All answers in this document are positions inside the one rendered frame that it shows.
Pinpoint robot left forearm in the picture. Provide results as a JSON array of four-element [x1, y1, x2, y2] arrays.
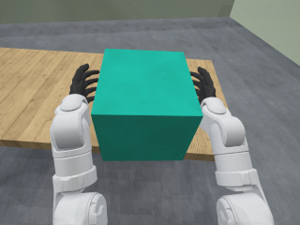
[[50, 94, 98, 225]]

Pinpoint right robot upper arm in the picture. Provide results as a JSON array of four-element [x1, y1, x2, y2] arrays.
[[217, 192, 274, 225]]

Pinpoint left robot upper arm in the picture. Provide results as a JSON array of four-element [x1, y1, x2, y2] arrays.
[[53, 192, 108, 225]]

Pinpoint robot left hand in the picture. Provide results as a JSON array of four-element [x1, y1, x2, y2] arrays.
[[69, 64, 100, 104]]

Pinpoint table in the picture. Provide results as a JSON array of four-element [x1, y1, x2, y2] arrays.
[[0, 47, 244, 161]]

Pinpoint robot right hand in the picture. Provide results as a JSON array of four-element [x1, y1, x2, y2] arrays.
[[189, 67, 217, 105]]

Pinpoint robot right forearm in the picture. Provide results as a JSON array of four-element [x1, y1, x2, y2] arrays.
[[199, 97, 275, 225]]

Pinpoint carton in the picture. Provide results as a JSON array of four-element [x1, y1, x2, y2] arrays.
[[91, 48, 203, 161]]

